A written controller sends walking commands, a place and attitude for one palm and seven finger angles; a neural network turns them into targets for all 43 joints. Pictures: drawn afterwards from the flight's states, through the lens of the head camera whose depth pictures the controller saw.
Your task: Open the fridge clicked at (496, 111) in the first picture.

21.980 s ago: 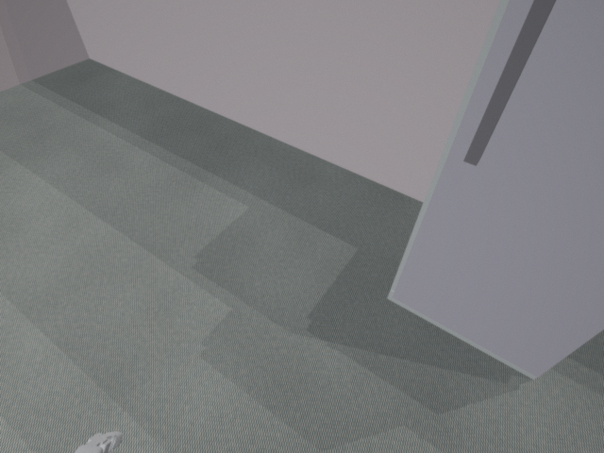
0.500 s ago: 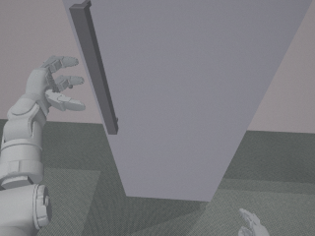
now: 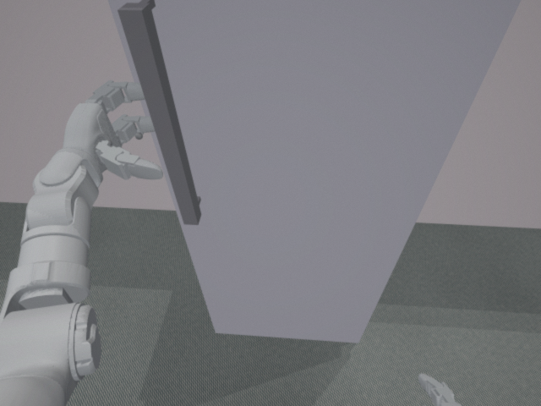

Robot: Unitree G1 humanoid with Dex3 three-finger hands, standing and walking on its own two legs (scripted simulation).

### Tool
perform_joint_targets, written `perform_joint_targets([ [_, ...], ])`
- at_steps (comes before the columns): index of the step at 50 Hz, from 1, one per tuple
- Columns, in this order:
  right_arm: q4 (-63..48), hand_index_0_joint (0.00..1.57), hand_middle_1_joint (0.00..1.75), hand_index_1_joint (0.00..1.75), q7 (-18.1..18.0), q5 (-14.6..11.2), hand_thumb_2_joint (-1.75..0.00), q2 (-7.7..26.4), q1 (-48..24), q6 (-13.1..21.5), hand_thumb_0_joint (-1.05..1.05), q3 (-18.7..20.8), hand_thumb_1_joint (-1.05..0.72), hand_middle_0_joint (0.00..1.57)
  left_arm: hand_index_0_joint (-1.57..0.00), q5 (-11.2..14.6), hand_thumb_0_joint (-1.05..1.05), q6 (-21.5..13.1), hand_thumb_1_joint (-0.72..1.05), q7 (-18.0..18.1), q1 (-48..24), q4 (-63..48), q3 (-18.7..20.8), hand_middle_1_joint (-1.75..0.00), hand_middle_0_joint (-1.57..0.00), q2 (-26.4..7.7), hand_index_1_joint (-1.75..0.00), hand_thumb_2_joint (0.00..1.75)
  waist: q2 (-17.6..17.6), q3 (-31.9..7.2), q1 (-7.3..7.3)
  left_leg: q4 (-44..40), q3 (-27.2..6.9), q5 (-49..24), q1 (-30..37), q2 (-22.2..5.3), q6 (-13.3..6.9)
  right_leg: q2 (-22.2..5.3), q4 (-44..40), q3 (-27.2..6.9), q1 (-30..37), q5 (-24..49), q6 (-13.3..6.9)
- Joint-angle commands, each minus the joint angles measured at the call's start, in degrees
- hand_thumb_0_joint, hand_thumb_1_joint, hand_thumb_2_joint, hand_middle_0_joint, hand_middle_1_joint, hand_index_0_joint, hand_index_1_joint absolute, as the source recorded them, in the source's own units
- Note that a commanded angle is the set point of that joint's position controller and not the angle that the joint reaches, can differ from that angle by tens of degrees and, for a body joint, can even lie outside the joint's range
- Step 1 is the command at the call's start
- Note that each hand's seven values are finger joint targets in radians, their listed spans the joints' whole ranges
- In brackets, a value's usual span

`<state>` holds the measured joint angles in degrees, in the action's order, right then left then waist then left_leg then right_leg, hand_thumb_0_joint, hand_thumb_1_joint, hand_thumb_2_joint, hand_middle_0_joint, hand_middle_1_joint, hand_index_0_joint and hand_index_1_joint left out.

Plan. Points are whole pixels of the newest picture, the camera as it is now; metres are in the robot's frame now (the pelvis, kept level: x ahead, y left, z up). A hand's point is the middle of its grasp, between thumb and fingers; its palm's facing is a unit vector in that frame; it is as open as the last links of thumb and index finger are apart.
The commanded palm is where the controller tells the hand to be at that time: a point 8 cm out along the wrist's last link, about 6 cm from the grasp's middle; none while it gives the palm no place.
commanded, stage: feel for the door with the fingertips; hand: left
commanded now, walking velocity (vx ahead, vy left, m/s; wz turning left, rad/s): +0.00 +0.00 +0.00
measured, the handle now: (175, 132) +0.48 +0.17 +0.18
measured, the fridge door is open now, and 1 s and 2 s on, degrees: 0 0 0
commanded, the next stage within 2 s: slide the fingers in behind the handle in 0.60 s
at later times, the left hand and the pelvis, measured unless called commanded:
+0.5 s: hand (140, 137) +0.42 +0.20 +0.21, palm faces +0.00 -1.00 -0.02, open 14.0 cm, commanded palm +0.41 +0.25 +0.21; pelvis +0.00 +0.00 +0.00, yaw +0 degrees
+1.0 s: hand (151, 136) +0.43 +0.18 +0.21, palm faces -0.03 -1.00 -0.01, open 13.9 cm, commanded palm +0.40 +0.24 +0.21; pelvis +0.01 +0.01 +0.00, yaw -1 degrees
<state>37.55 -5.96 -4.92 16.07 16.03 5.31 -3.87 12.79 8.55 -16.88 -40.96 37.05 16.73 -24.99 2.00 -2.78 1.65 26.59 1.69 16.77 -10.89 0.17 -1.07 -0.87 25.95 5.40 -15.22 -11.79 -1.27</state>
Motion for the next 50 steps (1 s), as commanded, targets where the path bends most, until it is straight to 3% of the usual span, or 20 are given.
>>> perform_joint_targets([
  [1,-8.44,0.2,0.3,0.3,-0.08,-0.24,-0.9,7.95,-3.82,1.98,0.0,3.4,-0.9,0.2,-0.3,-0.22,0.0,-1.32,-0.5,1.95,-20.51,-8.12,6.07,-1.2,-0.3,-17.61,-1.2,0.3,-1.51,-13.32,-1.45,-4.03,-3.18,-12.88,-0.6,-1.12,-0.93,-1.48,-2.28,-3.79,9.0,11.62,-1.09],
  [2,-8.83,0.2,0.3,0.3,-0.04,-0.4,-0.9,7.61,-4.33,1.8,0.0,3.09,-0.9,0.2,-0.3,-0.34,0.0,-1.19,-0.5,2.03,-21.5,-8.63,4.3,-1.2,-0.3,-15.78,-1.2,0.3,-0.57,-11.99,-0.89,-4.33,-2.9,-12.29,-0.81,-1.06,-1.04,-1.4,-2.54,-4.0,8.38,11.43,-1.04],
  [8,-10.28,0.2,0.3,0.3,-0.07,-0.06,-0.9,6.9,-4.85,2.43,0.0,3.48,-0.9,0.2,-0.3,0.93,0.0,-4.54,-0.5,2.42,-23.84,-19.91,5.93,-1.2,-0.3,-16.07,-1.2,0.3,-1.99,-18.93,-1.03,-3.37,-2.55,-17.77,3.09,-1.1,-1.54,-1.07,-1.67,-4.54,13.43,18.08,-0.85],
  [9,-10.03,0.2,0.3,0.3,-0.15,-0.11,-0.9,6.8,-4.88,2.5,0.0,3.41,-0.9,0.2,-0.3,1.24,0.0,-4.69,-0.5,2.21,-24.75,-20.66,4.92,-1.2,-0.3,-14.76,-1.2,0.3,-1.47,-18.64,-0.63,-3.35,-2.37,-17.73,3.22,-1.0,-1.51,-1.06,-1.68,-4.52,13.25,18.49,-0.79],
  [12,-8.76,0.2,0.3,0.3,-0.45,-0.26,-0.9,7.19,-4.32,2.22,0.0,3.44,-0.9,0.2,-0.3,0.8,0.0,-3.18,-0.5,2.16,-23.34,-16.46,5.72,-1.2,-0.3,-15.91,-1.2,0.3,-1.76,-14.47,-0.11,-3.98,-1.83,-14.38,1.84,-1.07,-1.66,-1.02,-2.82,-4.64,10.99,15.54,-0.5],
  [14,-8.29,0.2,0.3,0.3,-0.53,-0.42,-0.9,7.28,-4.1,2.07,0.0,3.34,-0.9,0.2,-0.3,0.04,0.0,-1.76,-0.5,2.29,-22.98,-14.05,5.78,-1.2,-0.3,-16.69,-1.2,0.3,-0.12,-12.23,-0.1,-4.23,-2.05,-13.02,0.56,-0.86,-1.46,-1.14,-3.12,-4.58,9.66,13.86,-0.7],
  [15,-8.33,0.2,0.3,0.3,-0.53,-0.52,-0.9,7.17,-4.26,2.04,0.0,3.27,-0.9,0.2,-0.3,-0.28,0.0,-1.34,-0.5,2.16,-24.56,-14.33,3.5,-1.2,-0.3,-14.82,-1.2,0.3,1.52,-11.58,0.44,-4.24,-2.03,-12.74,0.98,-0.83,-1.4,-1.22,-3.27,-4.5,8.49,13.15,-0.79],
  [17,-8.32,0.2,0.3,0.3,-0.57,-0.58,-0.9,7.18,-4.34,2.02,0.0,3.31,-0.9,0.2,-0.3,-0.59,0.0,-0.78,-0.5,2.02,-25.8,-13.56,2.0,-1.2,-0.3,-13.86,-1.2,0.3,2.49,-11.53,0.92,-3.97,-2.2,-12.69,1.77,-0.88,-1.48,-1.15,-3.42,-4.45,7.53,12.66,-0.86],
  [21,-8.12,0.2,0.3,0.3,-0.87,-0.36,-0.9,7.61,-3.58,2.24,0.0,3.66,-0.9,0.2,-0.3,0.67,0.0,-1.95,-0.5,1.18,-28.43,-13.06,2.06,-1.2,-0.3,-13.98,-1.2,0.3,-1.81,-14.92,1.31,-3.19,-2.7,-14.69,2.91,-0.93,-1.61,-1.02,-2.85,-4.17,8.99,14.78,-0.8],
  [23,-7.88,0.2,0.3,0.3,-0.97,-0.37,-0.9,7.33,-3.62,2.37,0.0,3.5,-0.9,0.2,-0.3,1.06,0.0,-3.02,-0.5,0.78,-30.5,-13.67,1.64,-1.2,-0.3,-13.48,-1.2,0.3,-0.24,-16.56,1.51,-2.96,-2.67,-15.5,3.93,-0.76,-1.47,-0.94,-2.46,-4.18,9.08,15.77,-0.86],
  [27,-7.35,0.2,0.3,0.3,-0.64,-0.15,-0.9,7.5,-2.87,2.24,0.0,3.54,-0.9,0.2,-0.3,0.39,0.0,-4.01,-0.5,1.61,-29.73,-10.75,2.57,-1.2,-0.3,-14.01,-1.2,0.3,-0.98,-16.51,0.87,-2.85,-2.92,-17.53,3.78,-0.82,-1.37,-0.91,-1.81,-3.9,9.12,17.06,-1.03],
  [28,-7.34,0.2,0.3,0.3,-0.53,-0.26,-0.9,7.19,-3.11,2.14,0.0,3.45,-0.9,0.2,-0.3,0.11,0.0,-3.79,-0.5,1.72,-30.28,-10.5,1.11,-1.2,-0.3,-12.49,-1.2,0.3,1.61,-16.06,0.96,-2.84,-2.76,-17.42,3.94,-0.76,-1.15,-0.96,-1.81,-3.94,8.21,16.67,-1.1],
  [29,-7.03,0.2,0.3,0.3,-0.43,-0.29,-0.9,7.18,-2.85,2.12,0.0,3.41,-0.9,0.2,-0.3,-0.04,0.0,-3.45,-0.5,2.01,-30.72,-8.72,0.09,-1.2,-0.3,-11.08,-1.2,0.3,0.13,-14.34,1.36,-2.9,-3.07,-16.99,3.46,-0.88,-1.08,-0.88,-1.96,-3.61,7.02,15.98,-1.11],
  [30,-6.78,0.2,0.3,0.3,-0.28,-0.24,-0.9,7.32,-2.64,2.06,0.0,3.47,-0.9,0.2,-0.3,-0.23,0.0,-3.29,-0.5,2.5,-30.96,-8.01,1.12,-1.2,-0.3,-12.2,-1.2,0.3,0.92,-14.17,1.02,-2.96,-3.12,-16.32,2.91,-0.87,-0.96,-0.91,-2.01,-3.7,6.65,15.22,-1.17],
  [32,-6.88,0.2,0.3,0.3,-0.21,-0.24,-0.9,7.55,-2.36,1.59,0.0,3.59,-0.9,0.2,-0.3,-0.61,0.0,-3.05,-0.5,2.97,-30.36,-6.7,1.36,-1.2,-0.3,-12.62,-1.2,0.3,-1.42,-13.62,1.12,-3.22,-3.11,-16.26,2.47,-1.12,-1.11,-0.82,-2.07,-3.56,6.84,14.94,-1.07],
  [34,-6.67,0.2,0.3,0.3,-0.21,-0.2,-0.9,7.44,-2.18,1.73,0.0,3.66,-0.9,0.2,-0.3,-0.61,0.0,-3.16,-0.5,3.0,-33.1,-6.64,0.28,-1.2,-0.3,-11.39,-1.2,0.3,-1.01,-13.52,1.6,-3.13,-3.28,-15.76,2.38,-1.09,-1.05,-0.88,-2.06,-3.55,6.22,14.59,-1.11],
  [42,-7.44,0.2,0.3,0.3,0.21,0.03,-0.9,7.34,-1.85,1.33,0.0,3.72,-0.9,0.2,-0.3,-0.58,0.0,-4.3,-0.5,2.81,-28.85,-8.55,1.39,-1.2,-0.3,-11.66,-1.2,0.3,-1.03,-16.11,0.27,-3.18,-3.59,-18.74,3.61,-1.3,-0.8,-0.64,-1.34,-3.26,8.12,15.94,-1.41],
  [43,-7.69,0.2,0.3,0.3,0.33,-0.03,-0.9,7.11,-2.33,1.41,0.0,3.72,-0.9,0.2,-0.3,-0.45,0.0,-4.42,-0.5,2.69,-29.32,-10.1,0.0,-1.2,-0.3,-9.9,-1.2,0.3,0.72,-16.19,0.43,-3.18,-3.49,-18.55,4.08,-1.28,-0.75,-0.67,-1.43,-3.39,7.52,15.47,-1.43],
  [45,-8.01,0.2,0.3,0.3,0.44,0.04,-0.9,7.03,-2.6,1.61,0.0,3.76,-0.9,0.2,-0.3,-0.12,0.0,-4.33,-0.5,2.95,-28.15,-11.9,0.19,-1.2,-0.3,-9.31,-1.2,0.3,-0.42,-16.2,0.17,-3.21,-3.94,-19.27,4.5,-1.55,-0.59,-0.57,-1.25,-3.14,7.49,15.43,-1.44],
  [50,-9.0,0.2,0.3,0.3,0.55,0.22,-0.9,6.71,-4.04,1.72,0.0,3.63,-0.9,0.2,-0.3,0.36,0.0,-4.03,-0.5,4.12,-25.5,-17.92,3.82,-1.2,-0.3,-11.99,-1.2,0.3,-0.32,-16.86,-1.26,-3.89,-3.63,-19.66,4.83,-1.49,-0.61,-0.49,-1.59,-3.47,9.66,15.98,-1.44],
])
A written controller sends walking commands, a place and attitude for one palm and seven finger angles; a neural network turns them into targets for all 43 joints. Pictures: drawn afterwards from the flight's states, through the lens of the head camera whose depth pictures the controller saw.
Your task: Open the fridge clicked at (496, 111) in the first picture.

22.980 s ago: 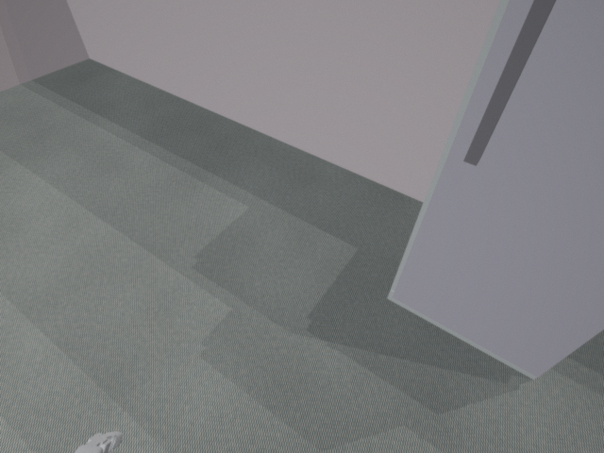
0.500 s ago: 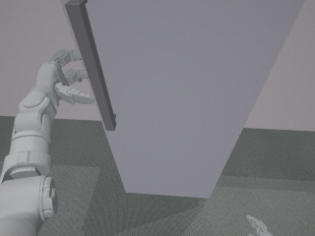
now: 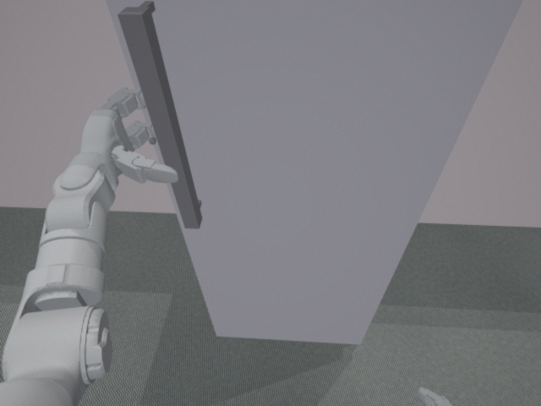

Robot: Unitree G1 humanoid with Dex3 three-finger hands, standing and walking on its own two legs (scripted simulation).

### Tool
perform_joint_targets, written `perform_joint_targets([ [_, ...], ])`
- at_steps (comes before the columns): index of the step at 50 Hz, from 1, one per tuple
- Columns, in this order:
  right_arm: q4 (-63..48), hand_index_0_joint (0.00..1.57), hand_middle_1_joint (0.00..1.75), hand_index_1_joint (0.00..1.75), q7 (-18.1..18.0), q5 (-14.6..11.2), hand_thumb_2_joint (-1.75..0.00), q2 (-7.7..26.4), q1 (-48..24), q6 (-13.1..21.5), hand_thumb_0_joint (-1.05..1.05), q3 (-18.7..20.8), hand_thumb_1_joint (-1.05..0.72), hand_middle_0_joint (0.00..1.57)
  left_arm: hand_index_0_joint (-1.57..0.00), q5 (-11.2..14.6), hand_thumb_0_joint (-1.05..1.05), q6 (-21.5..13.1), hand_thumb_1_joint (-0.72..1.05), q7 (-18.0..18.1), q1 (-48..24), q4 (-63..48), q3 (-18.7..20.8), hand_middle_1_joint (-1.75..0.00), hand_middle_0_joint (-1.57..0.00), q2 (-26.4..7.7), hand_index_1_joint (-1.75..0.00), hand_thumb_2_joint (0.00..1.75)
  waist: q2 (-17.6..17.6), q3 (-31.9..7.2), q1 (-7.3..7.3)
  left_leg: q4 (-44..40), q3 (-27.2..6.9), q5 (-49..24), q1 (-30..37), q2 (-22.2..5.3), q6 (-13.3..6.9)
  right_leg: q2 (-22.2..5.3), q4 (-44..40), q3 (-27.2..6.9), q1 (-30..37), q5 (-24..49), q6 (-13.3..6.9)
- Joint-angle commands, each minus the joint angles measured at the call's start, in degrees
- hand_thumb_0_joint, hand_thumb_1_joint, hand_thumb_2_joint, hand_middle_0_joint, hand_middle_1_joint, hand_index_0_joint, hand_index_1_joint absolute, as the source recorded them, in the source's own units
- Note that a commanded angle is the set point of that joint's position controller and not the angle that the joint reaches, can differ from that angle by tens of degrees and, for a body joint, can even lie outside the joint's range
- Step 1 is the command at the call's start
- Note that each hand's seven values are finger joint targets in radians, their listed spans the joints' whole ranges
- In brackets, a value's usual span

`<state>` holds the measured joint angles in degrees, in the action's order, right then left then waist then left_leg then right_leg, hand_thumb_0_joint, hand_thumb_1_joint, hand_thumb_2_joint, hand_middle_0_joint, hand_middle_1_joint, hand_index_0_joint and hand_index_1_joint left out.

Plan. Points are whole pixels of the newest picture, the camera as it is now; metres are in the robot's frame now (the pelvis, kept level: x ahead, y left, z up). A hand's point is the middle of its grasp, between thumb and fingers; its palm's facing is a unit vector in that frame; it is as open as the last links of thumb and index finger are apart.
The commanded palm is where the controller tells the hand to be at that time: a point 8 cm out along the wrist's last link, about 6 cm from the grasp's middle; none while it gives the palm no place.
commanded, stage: slide the fingers in behind the handle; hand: left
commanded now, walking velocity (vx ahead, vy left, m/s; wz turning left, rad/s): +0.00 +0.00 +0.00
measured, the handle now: (175, 136) +0.47 +0.17 +0.18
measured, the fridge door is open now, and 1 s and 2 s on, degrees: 0 0 0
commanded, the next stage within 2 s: grip the handle and tug to test in 1.52 s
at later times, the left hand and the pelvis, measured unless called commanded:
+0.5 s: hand (162, 143) +0.41 +0.17 +0.21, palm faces +0.00 -1.00 -0.01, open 14.1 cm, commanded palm +0.39 +0.22 +0.21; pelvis +0.00 -0.01 +0.00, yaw +1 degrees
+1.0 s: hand (176, 141) +0.41 +0.15 +0.21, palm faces -0.02 -1.00 +0.00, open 14.0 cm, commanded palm +0.39 +0.20 +0.21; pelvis +0.00 -0.01 +0.00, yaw +0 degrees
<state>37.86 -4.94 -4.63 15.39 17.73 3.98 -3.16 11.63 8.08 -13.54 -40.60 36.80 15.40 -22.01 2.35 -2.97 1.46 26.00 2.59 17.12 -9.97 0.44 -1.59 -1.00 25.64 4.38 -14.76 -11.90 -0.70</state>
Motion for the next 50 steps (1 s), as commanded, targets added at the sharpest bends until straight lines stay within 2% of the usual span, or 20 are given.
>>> perform_joint_targets([
  [1,-9.46,0.2,0.3,0.3,-0.49,-0.03,-0.9,7.52,-6.08,2.84,0.0,2.93,-0.9,0.2,-0.3,1.12,0.0,-3.34,-0.5,1.16,-24.01,-18.05,5.69,-1.2,-0.3,-15.87,-1.2,0.3,-1.36,-16.18,-1.51,-3.48,-4.42,-20.24,3.48,-1.91,-0.08,-0.41,-1.29,-2.28,9.83,15.93,-1.96],
  [2,-9.63,0.2,0.3,0.3,-0.46,-0.12,-0.9,7.18,-6.66,2.82,0.0,2.68,-0.9,0.2,-0.3,1.2,0.0,-2.99,-0.5,1.34,-23.82,-18.61,4.56,-1.2,-0.3,-14.09,-1.2,0.3,-0.53,-14.81,-1.27,-3.85,-4.1,-19.32,3.1,-1.82,-0.13,-0.39,-1.6,-2.42,9.43,15.55,-1.92],
  [6,-9.85,0.2,0.3,0.3,-0.58,-0.32,-0.9,7.22,-7.41,2.7,0.0,2.8,-0.9,0.2,-0.3,0.4,0.0,-1.59,-0.5,2.28,-23.9,-20.51,3.0,-1.2,-0.3,-13.08,-1.2,0.3,0.11,-13.07,-0.85,-4.32,-4.25,-17.51,3.15,-1.96,-0.12,-0.44,-2.12,-2.35,8.42,13.36,-1.91],
  [7,-9.73,0.2,0.3,0.3,-0.62,-0.41,-0.9,6.88,-7.86,2.72,0.0,2.63,-0.9,0.2,-0.3,0.4,0.0,-1.01,-0.5,2.2,-24.29,-20.49,1.17,-1.2,-0.3,-10.82,-1.2,0.3,1.54,-12.16,-0.27,-4.46,-4.17,-17.08,3.74,-1.99,-0.05,-0.34,-2.38,-2.35,7.15,12.69,-1.91],
  [13,-9.12,0.2,0.3,0.3,-1.15,-0.39,-0.9,6.79,-8.31,2.75,0.0,2.56,-0.9,0.2,-0.3,1.47,0.0,0.8,-0.5,2.42,-26.52,-20.98,-0.64,-1.2,-0.3,-8.35,-1.2,0.3,-0.96,-14.03,0.62,-3.74,-4.25,-16.67,5.06,-1.63,-0.2,-0.27,-2.65,-2.39,7.07,13.31,-1.68],
  [15,-8.53,0.2,0.3,0.3,-1.27,-0.24,-0.9,6.99,-7.97,2.77,0.0,2.54,-0.9,0.2,-0.3,1.58,0.0,0.82,-0.5,2.61,-27.69,-19.74,0.21,-1.2,-0.3,-9.37,-1.2,0.3,-2.78,-13.56,0.8,-3.84,-4.41,-15.66,4.24,-1.56,-0.3,-0.3,-2.78,-2.3,7.03,12.89,-1.65],
  [16,-8.64,0.2,0.3,0.3,-1.32,-0.27,-0.9,7.15,-8.11,2.52,0.0,2.61,-0.9,0.2,-0.3,1.36,0.0,0.65,-0.5,2.66,-26.26,-19.19,0.85,-1.2,-0.3,-10.34,-1.2,0.3,-2.76,-13.64,0.31,-3.89,-4.23,-15.45,4.17,-1.59,-0.37,-0.32,-2.9,-2.38,7.38,12.44,-1.63],
  [20,-8.11,0.2,0.3,0.3,-1.47,-0.44,-0.9,6.84,-8.07,2.41,0.0,2.24,-0.9,0.2,-0.3,1.13,0.0,0.53,-0.5,2.48,-29.89,-16.69,-1.41,-1.2,-0.3,-8.55,-1.2,0.3,-2.13,-12.57,1.42,-3.62,-4.09,-13.86,3.08,-1.15,-0.51,-0.56,-3.04,-2.61,6.41,12.03,-1.53],
  [22,-8.09,0.2,0.3,0.3,-1.5,-0.44,-0.9,6.93,-8.12,2.21,0.0,2.25,-0.9,0.2,-0.3,0.81,0.0,0.24,-0.5,2.61,-30.03,-15.96,-1.63,-1.2,-0.3,-8.83,-1.2,0.3,-0.58,-12.46,1.29,-3.77,-4.18,-14.59,3.44,-1.17,-0.4,-0.66,-2.94,-2.54,6.49,12.27,-1.67],
  [24,-8.33,0.2,0.3,0.3,-1.29,-0.19,-0.9,6.7,-7.93,2.39,0.0,2.35,-0.9,0.2,-0.3,0.86,0.0,-0.24,-0.5,2.93,-29.92,-16.65,0.06,-1.2,-0.3,-9.98,-1.2,0.3,0.56,-15.17,0.51,-3.17,-4.15,-16.9,4.11,-0.99,-0.31,-0.7,-2.25,-2.67,7.97,14.72,-1.9],
  [26,-8.92,0.2,0.3,0.3,-1.15,0.06,-0.9,6.94,-7.89,2.05,0.0,2.55,-0.9,0.2,-0.3,1.01,0.0,-0.81,-0.5,3.16,-26.11,-17.08,3.0,-1.2,-0.3,-12.71,-1.2,0.3,-0.94,-17.95,-0.79,-3.02,-3.94,-19.68,4.65,-1.03,-0.29,-0.73,-1.77,-2.66,10.84,17.61,-1.83],
  [27,-9.19,0.2,0.3,0.3,-1.12,0.01,-0.9,6.69,-8.03,1.95,0.0,2.36,-0.9,0.2,-0.3,1.3,0.0,-0.95,-0.5,3.03,-25.86,-17.34,2.36,-1.2,-0.3,-11.57,-1.2,0.3,-2.41,-18.25,-0.6,-3.17,-3.67,-19.71,4.05,-1.02,-0.43,-0.74,-1.74,-2.73,11.67,18.37,-1.67],
  [33,-9.25,0.2,0.3,0.3,-0.91,-0.26,-0.9,6.9,-7.85,1.4,0.0,2.62,-0.9,0.2,-0.3,0.68,0.0,-0.38,-0.5,3.78,-24.99,-16.46,3.2,-1.2,-0.3,-12.61,-1.2,0.3,-3.61,-14.3,-0.57,-3.69,-2.93,-16.92,1.57,-1.21,-0.81,-0.72,-2.42,-3.03,10.92,17.02,-1.25],
  [36,-9.91,0.2,0.3,0.3,-0.86,-0.33,-0.9,6.62,-8.23,1.36,0.0,2.8,-0.9,0.2,-0.3,0.48,0.0,-0.23,-0.5,3.85,-25.07,-19.37,1.74,-1.2,-0.3,-10.75,-1.2,0.3,-0.34,-15.41,-0.73,-3.41,-2.73,-18.72,3.34,-1.15,-0.75,-0.77,-2.23,-3.04,11.19,18.21,-1.44],
  [40,-9.46,0.2,0.3,0.3,-0.93,-0.33,-0.9,6.54,-7.93,1.48,0.0,2.79,-0.9,0.2,-0.3,1.01,0.0,0.05,-0.5,3.69,-26.47,-21.18,0.87,-1.2,-0.3,-9.61,-1.2,0.3,-1.8,-16.17,0.05,-3.31,-2.83,-18.8,3.69,-1.1,-0.85,-0.48,-2.39,-3.0,11.49,18.76,-1.42],
  [41,-9.76,0.2,0.3,0.3,-1.01,-0.27,-0.9,6.66,-8.14,1.39,0.0,2.99,-0.9,0.2,-0.3,1.12,0.0,0.14,-0.5,3.65,-24.48,-21.17,1.36,-1.2,-0.3,-9.8,-1.2,0.3,-1.71,-16.48,-0.47,-3.3,-2.72,-19.45,4.16,-1.22,-0.88,-0.48,-2.28,-2.88,11.78,18.99,-1.42],
  [44,-9.1,0.2,0.3,0.3,-0.96,-0.32,-0.9,6.51,-7.99,1.53,0.0,2.8,-0.9,0.2,-0.3,1.46,0.0,0.61,-0.5,3.86,-25.64,-20.59,0.06,-1.2,-0.3,-7.84,-1.2,0.3,-2.83,-14.89,0.17,-3.45,-2.95,-18.18,3.82,-1.17,-0.88,-0.26,-2.65,-2.73,10.35,17.76,-1.35],
  [46,-9.2,0.2,0.3,0.3,-0.98,-0.25,-0.9,6.69,-8.26,1.25,0.0,2.92,-0.9,0.2,-0.3,1.17,0.0,0.87,-0.5,4.35,-24.41,-20.92,0.69,-1.2,-0.3,-8.72,-1.2,0.3,-2.35,-14.88,-0.46,-3.78,-3.05,-18.24,4.05,-1.27,-0.75,-0.29,-2.65,-2.58,10.45,16.93,-1.41],
  [48,-9.17,0.2,0.3,0.3,-0.78,-0.24,-0.9,6.21,-8.66,1.34,0.0,2.78,-0.9,0.2,-0.3,0.96,0.0,1.28,-0.5,4.87,-25.63,-22.05,-1.01,-1.2,-0.3,-6.4,-1.2,0.3,-0.31,-15.0,-0.13,-3.57,-2.93,-18.75,4.5,-1.05,-0.7,-0.35,-2.55,-2.72,9.93,17.46,-1.51],
  [50,-9.09,0.2,0.3,0.3,-0.57,-0.2,-0.9,6.16,-8.82,1.04,0.0,2.62,-0.9,0.2,-0.3,0.76,0.0,1.81,-0.5,5.4,-24.82,-21.65,-1.63,-1.2,-0.3,-5.51,-1.2,0.3,-0.83,-14.28,-0.27,-3.64,-3.15,-18.71,3.99,-1.16,-0.48,-0.3,-2.37,-2.48,9.57,17.07,-1.59],
])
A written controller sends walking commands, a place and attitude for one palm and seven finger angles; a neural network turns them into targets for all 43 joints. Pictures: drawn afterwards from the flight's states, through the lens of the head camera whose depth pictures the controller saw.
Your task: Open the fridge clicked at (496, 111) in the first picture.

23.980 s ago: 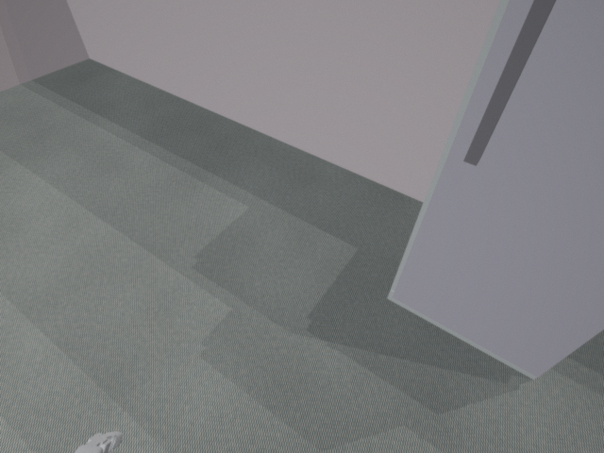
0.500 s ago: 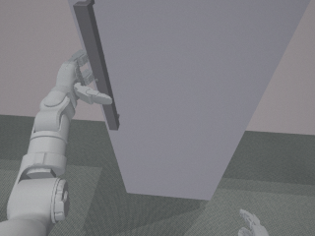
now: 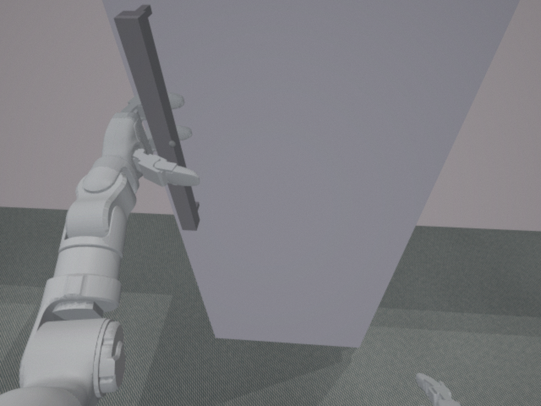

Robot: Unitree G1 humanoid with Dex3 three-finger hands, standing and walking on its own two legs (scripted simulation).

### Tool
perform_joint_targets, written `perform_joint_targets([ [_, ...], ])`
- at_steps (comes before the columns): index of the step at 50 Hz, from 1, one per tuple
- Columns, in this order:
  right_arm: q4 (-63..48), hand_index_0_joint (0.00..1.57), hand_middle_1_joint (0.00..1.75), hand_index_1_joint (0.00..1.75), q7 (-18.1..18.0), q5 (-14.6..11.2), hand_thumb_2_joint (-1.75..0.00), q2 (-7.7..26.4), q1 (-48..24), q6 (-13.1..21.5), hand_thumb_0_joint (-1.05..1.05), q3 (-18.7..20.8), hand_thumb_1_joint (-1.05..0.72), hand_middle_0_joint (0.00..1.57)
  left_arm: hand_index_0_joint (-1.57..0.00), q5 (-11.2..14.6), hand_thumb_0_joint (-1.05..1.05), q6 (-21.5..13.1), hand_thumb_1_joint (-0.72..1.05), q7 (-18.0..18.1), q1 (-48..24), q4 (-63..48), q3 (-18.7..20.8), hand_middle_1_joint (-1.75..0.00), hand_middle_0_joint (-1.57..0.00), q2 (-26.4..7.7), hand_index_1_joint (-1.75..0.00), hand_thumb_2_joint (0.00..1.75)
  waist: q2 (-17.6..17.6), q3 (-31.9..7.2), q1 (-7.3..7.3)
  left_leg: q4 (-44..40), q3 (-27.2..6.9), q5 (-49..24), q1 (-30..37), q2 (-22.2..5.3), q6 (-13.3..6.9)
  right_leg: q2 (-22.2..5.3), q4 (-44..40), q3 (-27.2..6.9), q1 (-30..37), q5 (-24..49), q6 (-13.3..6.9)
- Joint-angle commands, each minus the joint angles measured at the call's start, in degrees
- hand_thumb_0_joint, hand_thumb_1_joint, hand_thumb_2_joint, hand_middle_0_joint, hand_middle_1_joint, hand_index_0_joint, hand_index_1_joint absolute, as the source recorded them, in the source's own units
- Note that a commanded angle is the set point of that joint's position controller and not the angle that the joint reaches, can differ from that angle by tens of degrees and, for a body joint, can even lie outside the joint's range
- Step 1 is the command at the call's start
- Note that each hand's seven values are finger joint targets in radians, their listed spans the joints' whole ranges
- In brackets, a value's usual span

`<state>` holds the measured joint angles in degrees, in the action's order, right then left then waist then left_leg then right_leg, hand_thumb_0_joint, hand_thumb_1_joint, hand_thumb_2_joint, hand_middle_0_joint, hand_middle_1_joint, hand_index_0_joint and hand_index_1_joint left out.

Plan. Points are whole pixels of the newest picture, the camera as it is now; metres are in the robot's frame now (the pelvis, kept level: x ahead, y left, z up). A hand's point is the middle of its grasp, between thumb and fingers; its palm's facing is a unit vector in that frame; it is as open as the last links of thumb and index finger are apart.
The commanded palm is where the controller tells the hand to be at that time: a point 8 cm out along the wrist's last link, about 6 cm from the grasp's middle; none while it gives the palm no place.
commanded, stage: slide the fingers in behind the handle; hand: left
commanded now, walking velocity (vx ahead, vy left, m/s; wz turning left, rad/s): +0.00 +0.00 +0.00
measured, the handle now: (172, 139) +0.47 +0.18 +0.18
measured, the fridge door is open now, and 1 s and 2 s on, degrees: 0 0 0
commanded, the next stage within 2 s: grip the handle and tug to test in 0.52 s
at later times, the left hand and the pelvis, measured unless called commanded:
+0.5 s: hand (173, 145) +0.41 +0.16 +0.21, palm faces +0.01 -1.00 -0.01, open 14.1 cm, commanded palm +0.39 +0.20 +0.21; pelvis +0.00 +0.01 +0.00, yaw +0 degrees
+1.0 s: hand (173, 143) +0.41 +0.16 +0.21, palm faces +0.01 -1.00 -0.01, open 10.7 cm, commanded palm +0.39 +0.20 +0.21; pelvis +0.00 +0.00 +0.00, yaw +0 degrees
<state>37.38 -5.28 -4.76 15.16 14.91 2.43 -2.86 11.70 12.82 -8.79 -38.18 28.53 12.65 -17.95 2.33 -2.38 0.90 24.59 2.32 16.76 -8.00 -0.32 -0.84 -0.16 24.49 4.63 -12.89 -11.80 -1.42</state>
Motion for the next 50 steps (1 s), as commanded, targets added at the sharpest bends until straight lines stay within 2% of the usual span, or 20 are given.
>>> perform_joint_targets([
  [1,-8.58,0.2,0.3,0.3,-0.22,-0.03,-0.9,6.6,-5.89,2.32,0.0,2.49,-0.9,0.2,-0.3,0.57,0.0,-2.78,-0.5,1.11,-26.25,-12.65,2.13,-1.2,-0.3,-10.6,-1.2,0.3,-1.73,-14.45,-0.07,-2.31,-3.03,-18.64,2.08,-0.58,-1.22,-1.06,-1.35,-2.61,7.78,16.67,-0.88],
  [3,-8.51,0.2,0.3,0.3,-0.26,0.0,-0.9,6.33,-6.27,2.31,0.0,2.36,-0.9,0.2,-0.3,0.66,0.0,-2.43,-0.5,1.57,-28.08,-12.36,0.73,-1.2,-0.3,-8.76,-1.2,0.3,-3.72,-14.04,0.7,-2.48,-2.85,-16.57,1.53,-0.49,-1.46,-1.08,-1.65,-2.78,7.27,15.31,-0.55],
  [4,-8.35,0.2,0.3,0.3,-0.29,0.04,-0.9,6.55,-5.87,2.25,0.0,2.44,-0.9,0.2,-0.3,0.46,0.0,-2.36,-0.5,1.77,-27.83,-11.56,1.91,-1.2,-0.3,-10.18,-1.2,0.3,-4.95,-13.76,0.55,-2.52,-2.96,-16.14,1.0,-0.54,-1.56,-1.02,-1.73,-2.79,7.33,15.07,-0.57],
  [6,-8.74,0.2,0.3,0.3,-0.34,0.21,-0.9,6.64,-6.13,1.98,0.0,2.5,-0.9,0.2,-0.3,0.11,0.0,-2.52,-0.5,1.77,-26.64,-12.14,2.97,-1.2,-0.3,-11.46,-1.2,0.3,-3.87,-15.0,-0.2,-2.45,-2.83,-17.34,1.39,-0.5,-1.52,-1.15,-1.39,-2.99,8.46,16.0,-0.72],
  [9,-9.11,0.2,0.3,0.3,-0.11,0.21,-0.9,5.93,-6.59,2.16,0.0,2.29,-0.9,0.2,-0.3,0.05,0.0,-3.18,-0.5,1.59,-29.15,-15.28,0.82,-1.2,-0.3,-9.02,-1.2,0.3,-0.73,-16.64,0.23,-1.97,-2.85,-19.59,3.17,-0.4,-1.28,-1.2,-0.86,-3.02,8.35,17.9,-0.96],
  [11,-9.21,0.2,0.3,0.3,-0.06,0.28,-0.9,6.16,-6.71,1.9,0.0,2.37,-0.9,0.2,-0.3,0.01,0.0,-3.35,-0.5,1.7,-27.16,-15.24,2.14,-1.2,-0.3,-10.5,-1.2,0.3,-0.9,-17.15,-0.42,-1.92,-2.94,-20.68,3.42,-0.61,-1.08,-1.12,-0.68,-2.82,8.99,18.25,-1.06],
  [14,-8.98,0.2,0.3,0.3,-0.05,0.2,-0.9,5.93,-6.76,1.9,0.0,2.1,-0.9,0.2,-0.3,0.37,0.0,-3.06,-0.5,1.48,-29.68,-15.39,-0.4,-1.2,-0.3,-7.73,-1.2,0.3,-1.73,-15.62,0.67,-2.1,-3.0,-19.25,2.84,-0.54,-1.11,-1.03,-1.01,-2.71,7.97,17.58,-0.91],
  [18,-8.73,0.2,0.3,0.3,-0.12,0.14,-0.9,5.96,-6.94,1.84,0.0,2.11,-0.9,0.2,-0.3,0.1,0.0,-2.6,-0.5,1.88,-30.19,-14.53,-0.94,-1.2,-0.3,-7.25,-1.2,0.3,-1.38,-14.43,0.75,-2.28,-3.45,-18.35,3.04,-0.6,-1.03,-0.92,-1.22,-2.6,6.65,15.65,-1.01],
  [21,-8.97,0.2,0.3,0.3,-0.03,0.29,-0.9,6.04,-6.99,1.82,0.0,2.4,-0.9,0.2,-0.3,-0.1,0.0,-2.85,-0.5,2.24,-28.79,-16.58,-0.05,-1.2,-0.3,-7.98,-1.2,0.3,-0.61,-17.03,0.04,-1.87,-3.4,-21.38,4.68,-0.71,-0.84,-0.95,-0.72,-2.53,7.99,17.64,-1.16],
  [22,-8.97,0.2,0.3,0.3,0.02,0.31,-0.9,5.78,-7.09,1.75,0.0,2.15,-0.9,0.2,-0.3,-0.11,0.0,-2.75,-0.5,2.1,-29.15,-16.7,-1.53,-1.2,-0.3,-6.34,-1.2,0.3,-0.42,-16.8,0.37,-1.98,-3.5,-21.7,4.64,-0.68,-0.76,-0.94,-0.69,-2.46,7.76,17.77,-1.14],
  [24,-8.36,0.2,0.3,0.3,-0.01,0.29,-0.9,5.9,-6.84,1.72,0.0,2.16,-0.9,0.2,-0.3,0.12,0.0,-2.44,-0.5,2.24,-30.37,-15.19,-1.37,-1.2,-0.3,-6.51,-1.2,0.3,-2.57,-15.11,0.87,-2.16,-3.43,-19.15,3.44,-0.61,-0.95,-0.82,-1.22,-2.4,7.03,16.43,-0.96],
  [29,-8.16,0.2,0.3,0.3,-0.08,0.33,-0.9,5.81,-6.93,1.85,0.0,2.12,-0.9,0.2,-0.3,-0.04,0.0,-2.36,-0.5,2.43,-31.73,-15.23,-3.41,-1.2,-0.3,-4.21,-1.2,0.3,-1.0,-14.82,1.15,-2.25,-3.84,-19.28,4.34,-0.68,-0.73,-0.78,-1.23,-2.33,5.7,15.21,-1.08],
  [31,-7.9,0.2,0.3,0.3,-0.16,0.38,-0.9,6.11,-6.77,1.59,0.0,2.2,-0.9,0.2,-0.3,-0.27,0.0,-2.29,-0.5,2.71,-30.92,-14.18,-2.28,-1.2,-0.3,-5.7,-1.2,0.3,-1.08,-14.85,0.74,-2.4,-3.91,-19.14,4.21,-0.7,-0.62,-0.76,-1.27,-2.19,5.97,14.76,-1.12],
  [34,-7.86,0.2,0.3,0.3,-0.15,0.48,-0.9,5.85,-6.62,1.67,0.0,2.13,-0.9,0.2,-0.32,-0.27,0.0,-2.33,-0.36,2.63,-32.34,-14.24,-2.41,-1.22,-0.32,-5.41,-1.22,0.36,-1.53,-15.6,1.01,-2.25,-3.92,-19.58,4.2,-0.56,-0.7,-0.79,-1.14,-2.22,6.35,15.57,-1.16],
  [37,-7.81,0.2,0.3,0.3,-0.22,0.54,-0.9,6.07,-6.33,1.32,0.0,2.09,-0.9,0.2,-0.33,-0.12,0.0,-2.51,-0.22,2.42,-31.34,-13.46,-0.64,-1.24,-0.33,-7.49,-1.24,0.42,-2.3,-15.88,0.71,-2.37,-3.74,-20.09,3.58,-0.45,-0.8,-0.81,-1.19,-2.24,7.59,16.68,-1.17],
  [40,-7.66,0.2,0.3,0.3,-0.24,0.36,-0.9,5.88,-6.38,1.39,0.0,1.95,-0.9,0.2,-0.35,0.06,0.0,-2.34,-0.08,2.07,-31.37,-10.84,-1.72,-1.26,-0.35,-5.94,-1.26,0.48,-3.39,-13.96,1.02,-2.46,-3.73,-18.0,2.53,-0.5,-0.89,-0.72,-1.44,-2.18,6.41,15.18,-1.04],
  [41,-7.69,0.2,0.3,0.3,-0.35,0.36,-0.9,6.19,-6.46,1.27,0.0,2.12,-0.9,0.2,-0.35,-0.05,0.0,-2.58,-0.03,2.13,-30.75,-10.47,-0.72,-1.27,-0.35,-7.39,-1.27,0.5,-2.62,-13.66,0.72,-2.64,-3.55,-17.78,2.69,-0.51,-0.99,-0.78,-1.74,-2.33,6.42,14.67,-1.02],
  [44,-7.89,0.2,0.3,0.3,-0.32,0.37,-0.9,5.93,-6.38,1.59,0.0,2.05,-0.9,0.2,-0.36,-0.2,0.0,-3.1,0.11,2.0,-33.08,-11.68,-1.62,-1.29,-0.36,-6.65,-1.29,0.56,-1.43,-14.8,1.07,-2.54,-3.58,-17.63,3.1,-0.41,-0.99,-0.82,-1.58,-2.5,6.33,14.53,-1.11],
  [46,-8.33,0.2,0.3,0.3,-0.14,0.37,-0.9,5.97,-6.48,1.56,0.0,2.14,-0.9,0.2,-0.38,-0.31,0.0,-3.57,0.2,1.96,-31.17,-12.54,-0.98,-1.3,-0.38,-7.46,-1.3,0.6,-0.02,-16.09,0.26,-2.35,-3.59,-19.55,3.92,-0.43,-0.76,-0.81,-1.24,-2.43,7.34,15.72,-1.28],
  [50,-8.5,0.2,0.3,0.3,-0.06,0.41,-0.9,6.09,-6.32,1.6,0.0,2.16,-0.9,0.2,-0.4,0.34,0.0,-3.81,0.39,1.59,-30.47,-12.81,0.36,-1.33,-0.4,-8.31,-1.33,0.68,-2.9,-16.79,0.3,-2.21,-3.14,-19.72,3.05,-0.28,-1.18,-0.77,-1.28,-2.7,8.87,17.84,-1.08],
])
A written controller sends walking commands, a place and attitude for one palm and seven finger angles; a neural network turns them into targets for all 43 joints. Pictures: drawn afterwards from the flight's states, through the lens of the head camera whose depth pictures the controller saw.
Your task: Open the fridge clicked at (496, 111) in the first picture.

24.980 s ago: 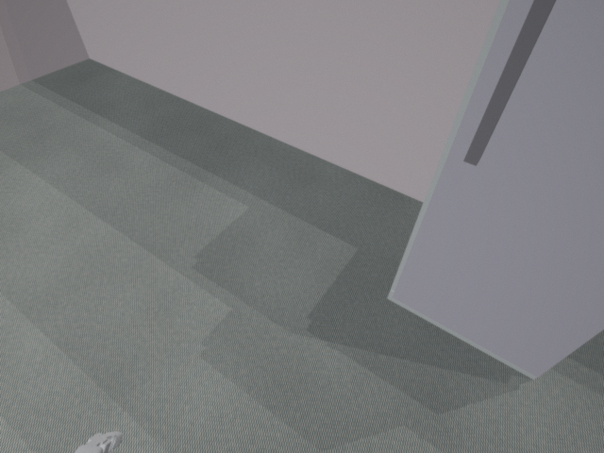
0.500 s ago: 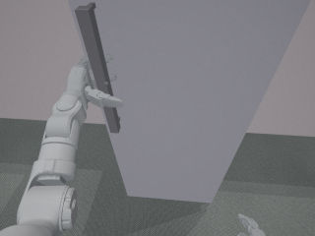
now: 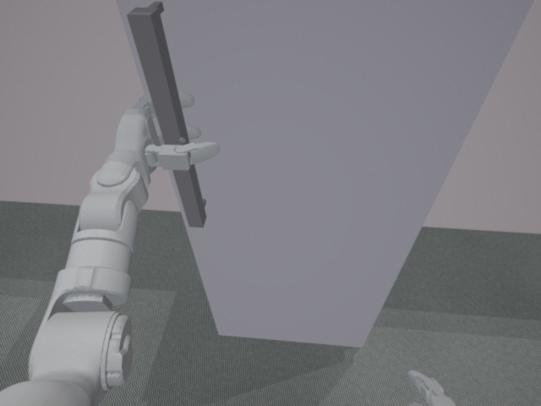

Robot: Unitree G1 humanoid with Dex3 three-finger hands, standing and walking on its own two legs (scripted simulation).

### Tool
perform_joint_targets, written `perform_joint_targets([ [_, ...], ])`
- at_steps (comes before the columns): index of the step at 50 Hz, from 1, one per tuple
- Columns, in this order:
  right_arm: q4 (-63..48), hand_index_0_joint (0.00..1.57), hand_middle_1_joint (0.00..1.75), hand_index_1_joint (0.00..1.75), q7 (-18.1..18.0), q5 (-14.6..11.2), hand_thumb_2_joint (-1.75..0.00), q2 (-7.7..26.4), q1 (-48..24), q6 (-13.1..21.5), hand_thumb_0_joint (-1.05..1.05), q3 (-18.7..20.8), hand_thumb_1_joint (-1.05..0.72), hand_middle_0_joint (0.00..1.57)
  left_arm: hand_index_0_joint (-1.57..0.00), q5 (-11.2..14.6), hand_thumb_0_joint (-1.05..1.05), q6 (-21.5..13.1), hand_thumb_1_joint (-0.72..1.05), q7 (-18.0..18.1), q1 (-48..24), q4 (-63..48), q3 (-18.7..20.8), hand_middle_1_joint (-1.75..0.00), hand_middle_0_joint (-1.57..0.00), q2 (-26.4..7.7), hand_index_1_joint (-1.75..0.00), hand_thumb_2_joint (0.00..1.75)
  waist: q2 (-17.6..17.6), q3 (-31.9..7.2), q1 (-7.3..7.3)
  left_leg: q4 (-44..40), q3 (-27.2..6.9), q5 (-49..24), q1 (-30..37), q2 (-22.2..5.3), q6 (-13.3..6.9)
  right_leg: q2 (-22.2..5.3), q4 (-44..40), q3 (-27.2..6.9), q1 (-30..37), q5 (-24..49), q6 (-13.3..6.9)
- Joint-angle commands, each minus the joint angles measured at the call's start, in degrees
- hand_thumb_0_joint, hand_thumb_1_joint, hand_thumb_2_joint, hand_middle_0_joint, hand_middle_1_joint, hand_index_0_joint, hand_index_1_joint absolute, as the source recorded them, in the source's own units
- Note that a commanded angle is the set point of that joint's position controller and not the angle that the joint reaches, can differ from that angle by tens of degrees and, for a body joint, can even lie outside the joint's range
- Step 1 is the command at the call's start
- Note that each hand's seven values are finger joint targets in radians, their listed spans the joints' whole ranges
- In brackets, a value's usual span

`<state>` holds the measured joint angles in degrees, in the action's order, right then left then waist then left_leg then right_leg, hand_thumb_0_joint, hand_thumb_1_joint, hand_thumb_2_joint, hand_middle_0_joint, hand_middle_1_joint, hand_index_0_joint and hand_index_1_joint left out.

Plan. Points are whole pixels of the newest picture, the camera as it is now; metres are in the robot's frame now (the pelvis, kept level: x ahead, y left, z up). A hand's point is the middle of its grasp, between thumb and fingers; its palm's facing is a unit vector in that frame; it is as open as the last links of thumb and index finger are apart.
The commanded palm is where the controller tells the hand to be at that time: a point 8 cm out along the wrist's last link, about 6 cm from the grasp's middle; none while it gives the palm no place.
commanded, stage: grip the handle and tug to test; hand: left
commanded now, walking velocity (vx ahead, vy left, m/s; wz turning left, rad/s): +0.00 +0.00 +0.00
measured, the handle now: (181, 136) +0.47 +0.17 +0.18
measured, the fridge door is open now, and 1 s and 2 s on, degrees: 0 0 11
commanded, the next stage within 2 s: pull the door a little, standing still in 1.04 s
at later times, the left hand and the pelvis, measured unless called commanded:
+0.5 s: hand (182, 140) +0.42 +0.15 +0.21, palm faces +0.01 -1.00 +0.00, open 6.1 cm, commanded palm +0.39 +0.19 +0.21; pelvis +0.01 +0.00 +0.00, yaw +0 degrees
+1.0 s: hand (182, 142) +0.41 +0.15 +0.21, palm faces -0.01 -1.00 -0.01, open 6.2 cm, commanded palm +0.37 +0.20 +0.21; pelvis +0.02 +0.00 +0.00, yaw -2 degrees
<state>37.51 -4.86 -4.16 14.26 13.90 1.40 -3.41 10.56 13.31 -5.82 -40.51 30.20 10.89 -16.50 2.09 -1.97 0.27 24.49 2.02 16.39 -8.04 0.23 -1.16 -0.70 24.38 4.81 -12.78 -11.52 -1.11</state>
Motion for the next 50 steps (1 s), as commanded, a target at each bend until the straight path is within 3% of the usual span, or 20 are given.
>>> perform_joint_targets([
  [1,-8.67,0.2,0.3,0.3,-0.64,-0.23,-0.9,7.29,-5.35,2.38,0.0,2.85,-0.9,0.2,-0.4,1.2,0.0,-4.37,0.43,-1.46,-27.05,-13.87,3.11,-1.33,-0.4,-11.48,-1.33,0.7,-2.89,-17.21,0.6,-2.3,-2.8,-19.53,3.18,-0.93,-0.87,-0.23,-1.21,-2.82,9.24,17.42,-1.36],
  [2,-8.96,0.2,0.3,0.3,-0.6,-0.21,-0.9,7.01,-5.66,2.53,0.0,2.63,-0.9,0.2,-0.41,1.44,0.0,-4.58,0.48,-1.7,-28.75,-15.52,1.94,-1.34,-0.41,-10.09,-1.34,0.72,-1.92,-17.28,0.92,-2.48,-2.69,-19.29,3.46,-0.84,-0.93,-0.3,-1.4,-2.93,9.1,17.46,-1.33],
  [6,-8.91,0.2,0.3,0.3,-0.68,-0.34,-0.9,7.26,-5.63,2.33,0.0,2.72,-0.9,0.2,-0.43,1.43,0.0,-4.25,0.67,-1.82,-26.52,-13.85,3.33,-1.37,-0.43,-11.69,-1.37,0.8,-2.16,-15.42,0.5,-2.79,-2.6,-18.1,2.44,-0.87,-0.94,-0.21,-1.75,-2.92,8.92,16.3,-1.33],
  [9,-8.76,0.2,0.3,0.3,-0.75,-0.45,-0.9,7.18,-5.47,2.39,0.0,2.62,-0.9,0.2,-0.44,1.27,0.0,-3.8,0.81,-1.98,-28.0,-14.12,2.27,-1.39,-0.44,-10.88,-1.39,0.86,-1.76,-14.52,1.18,-2.92,-2.53,-17.12,2.06,-0.85,-0.94,-0.15,-2.03,-2.97,7.99,15.58,-1.26],
  [11,-9.22,0.2,0.3,0.3,-0.68,-0.31,-0.9,7.32,-5.4,2.4,0.0,2.89,-0.9,0.2,-0.45,1.2,0.0,-3.85,0.9,-1.8,-26.44,-15.24,3.76,-1.4,-0.45,-12.29,-1.4,0.9,-1.41,-16.4,0.34,-2.79,-2.5,-19.24,3.05,-0.79,-0.95,-0.18,-1.73,-2.97,9.44,17.3,-1.37],
  [18,-9.73,0.2,0.3,0.3,-0.24,-0.36,-0.9,6.87,-5.88,2.26,0.0,2.88,-0.9,0.2,-0.45,1.3,0.0,-3.3,0.9,-1.81,-25.1,-18.52,1.3,-1.4,-0.45,-8.86,-1.4,0.9,-1.3,-17.1,0.54,-2.5,-2.49,-21.87,4.26,-0.99,-0.68,0.03,-1.3,-2.65,9.33,19.03,-1.36],
  [22,-9.25,0.2,0.3,0.3,-0.45,-0.33,-0.9,7.16,-5.98,1.85,0.0,2.8,-0.9,0.2,-0.45,1.09,0.0,-2.7,0.9,-1.53,-25.93,-17.55,1.53,-1.4,-0.45,-9.79,-1.4,0.9,-1.57,-15.23,0.88,-2.98,-2.58,-19.71,3.7,-1.02,-0.73,0.1,-1.94,-2.71,8.4,17.22,-1.3],
  [25,-9.28,0.2,0.3,0.3,-0.39,-0.3,-0.9,6.85,-6.07,2.04,0.0,2.86,-0.9,0.2,-0.45,0.83,0.0,-2.57,0.9,-1.37,-27.75,-19.22,-0.68,-1.4,-0.45,-7.21,-1.4,0.9,-0.43,-16.47,1.32,-2.59,-2.8,-21.01,5.0,-0.97,-0.65,0.13,-1.61,-2.7,7.98,17.94,-1.42],
  [26,-9.47,0.2,0.3,0.3,-0.38,-0.17,-0.9,6.9,-6.13,1.97,0.0,3.03,-0.9,0.2,-0.45,0.76,0.0,-2.56,0.9,-1.13,-26.33,-19.32,0.46,-1.4,-0.45,-8.08,-1.4,0.9,-0.45,-17.21,0.71,-2.37,-2.67,-22.62,5.74,-0.99,-0.61,0.16,-1.55,-2.69,8.56,18.9,-1.43],
  [28,-9.24,0.2,0.3,0.3,-0.31,-0.13,-0.9,6.74,-6.15,1.85,0.0,2.9,-0.9,0.2,-0.45,0.71,0.0,-2.45,0.9,-1.12,-27.55,-20.05,-0.08,-1.4,-0.45,-7.84,-1.4,0.9,-0.29,-17.54,1.05,-2.25,-2.7,-23.36,5.8,-0.98,-0.5,0.12,-1.4,-2.67,8.72,19.79,-1.41],
  [30,-9.18,0.2,0.3,0.3,-0.21,-0.05,-0.9,6.72,-6.09,1.73,0.0,2.76,-0.9,0.2,-0.45,0.83,0.0,-2.09,0.9,-1.16,-26.57,-19.33,0.23,-1.4,-0.45,-7.71,-1.4,0.9,-1.02,-17.58,0.86,-2.27,-2.7,-23.09,5.28,-0.85,-0.53,0.14,-1.33,-2.61,9.1,20.14,-1.44],
  [31,-9.17,0.2,0.3,0.3,-0.33,-0.06,-0.9,7.06,-6.02,1.47,0.0,3.0,-0.9,0.2,-0.45,0.57,0.0,-2.13,0.9,-1.03,-25.39,-18.8,2.04,-1.4,-0.45,-10.1,-1.4,0.9,-1.77,-17.84,0.39,-2.3,-2.55,-23.33,5.34,-0.92,-0.58,0.18,-1.44,-2.61,9.77,20.15,-1.43],
  [32,-9.7,0.2,0.3,0.3,-0.22,0.02,-0.9,6.74,-6.49,1.51,0.0,2.76,-0.9,0.2,-0.45,0.83,0.0,-2.19,0.9,-1.21,-25.78,-20.56,1.05,-1.4,-0.45,-8.65,-1.4,0.9,-0.52,-18.63,0.33,-2.41,-2.41,-23.72,5.58,-0.8,-0.63,0.05,-1.32,-2.77,10.21,20.8,-1.46],
  [33,-9.76,0.2,0.3,0.3,-0.15,-0.02,-0.9,6.61,-6.61,1.48,0.0,2.76,-0.9,0.2,-0.45,1.03,0.0,-2.01,0.9,-1.24,-23.7,-19.97,2.33,-1.4,-0.45,-9.42,-1.4,0.9,-2.17,-17.81,-0.1,-2.42,-2.41,-23.73,4.85,-0.81,-0.69,0.12,-1.33,-2.65,10.71,21.24,-1.46],
  [40,-11.08,0.2,0.3,0.3,0.37,-0.09,-0.9,6.37,-7.89,0.93,0.0,2.75,-0.9,0.2,-0.45,1.64,0.0,-1.06,0.9,-2.15,-18.06,-24.83,1.84,-1.4,-0.45,-7.94,-1.4,0.9,-1.45,-18.35,-0.94,-2.24,-2.16,-26.91,5.58,-1.06,-0.4,0.23,-0.77,-2.59,11.76,23.74,-1.47],
  [45,-12.13,0.2,0.3,0.3,0.69,-0.04,-0.9,6.37,-8.71,0.32,0.0,2.79,-0.9,0.2,-0.45,1.94,0.0,0.45,0.9,-2.3,-12.76,-28.82,3.7,-1.4,-0.45,-9.18,-1.4,0.9,-1.84,-19.18,-1.96,-2.18,-1.6,-29.69,5.11,-1.04,-0.34,0.16,-0.27,-2.62,14.03,27.02,-1.34],
  [46,-12.46,0.2,0.3,0.3,0.76,0.01,-0.9,6.53,-8.82,0.14,0.0,2.94,-0.9,0.2,-0.45,1.95,0.0,0.62,0.9,-2.16,-10.04,-29.3,5.6,-1.4,-0.45,-11.02,-1.4,0.9,-1.51,-19.05,-2.84,-2.27,-1.71,-30.86,5.11,-1.14,-0.15,0.2,-0.27,-2.58,14.64,27.26,-1.45],
  [47,-12.82,0.2,0.3,0.3,0.93,-0.05,-0.9,6.3,-9.15,0.05,0.0,2.76,-0.9,0.2,-0.45,2.22,0.0,0.88,0.9,-2.41,-9.07,-31.16,4.15,-1.4,-0.45,-9.07,-1.4,0.9,-1.85,-19.11,-2.54,-2.43,-1.72,-31.91,5.3,-1.25,-0.1,0.14,-0.16,-2.51,14.78,27.82,-1.36],
  [48,-12.95,0.2,0.3,0.3,1.0,-0.04,-0.9,6.21,-9.28,0.03,0.0,2.96,-0.9,0.2,-0.45,2.42,0.0,1.15,0.9,-2.34,-7.71,-32.55,5.53,-1.4,-0.45,-10.02,-1.4,0.9,-2.45,-19.33,-2.89,-2.1,-1.52,-33.17,5.52,-1.31,-0.18,0.21,-0.04,-2.62,15.28,29.36,-1.32],
  [50,-13.71,0.2,0.3,0.3,1.3,-0.06,-0.9,5.99,-9.87,-0.2,0.0,2.91,-0.9,0.2,-0.45,2.63,0.0,1.98,0.9,-2.71,-5.15,-36.22,4.37,-1.4,-0.45,-8.45,-1.4,0.9,-0.8,-20.19,-3.11,-1.64,-1.18,-35.91,6.23,-1.33,-0.07,0.13,0.39,-2.76,15.81,31.54,-1.18],
])
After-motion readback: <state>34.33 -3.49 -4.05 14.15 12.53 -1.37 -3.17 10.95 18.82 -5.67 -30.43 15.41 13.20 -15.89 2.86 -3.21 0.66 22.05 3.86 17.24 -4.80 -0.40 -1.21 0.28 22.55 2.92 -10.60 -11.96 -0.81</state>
